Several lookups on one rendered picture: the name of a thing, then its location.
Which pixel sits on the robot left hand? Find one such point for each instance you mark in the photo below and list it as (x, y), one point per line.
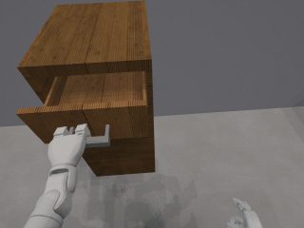
(68, 149)

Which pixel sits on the left robot forearm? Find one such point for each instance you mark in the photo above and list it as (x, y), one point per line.
(56, 202)

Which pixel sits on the robot right hand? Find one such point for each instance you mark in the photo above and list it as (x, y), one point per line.
(249, 218)

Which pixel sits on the handle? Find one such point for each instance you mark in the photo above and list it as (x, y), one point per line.
(96, 141)

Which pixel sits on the drawer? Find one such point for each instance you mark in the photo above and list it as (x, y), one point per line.
(117, 99)

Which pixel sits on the cabinet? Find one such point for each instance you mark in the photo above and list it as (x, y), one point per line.
(98, 38)

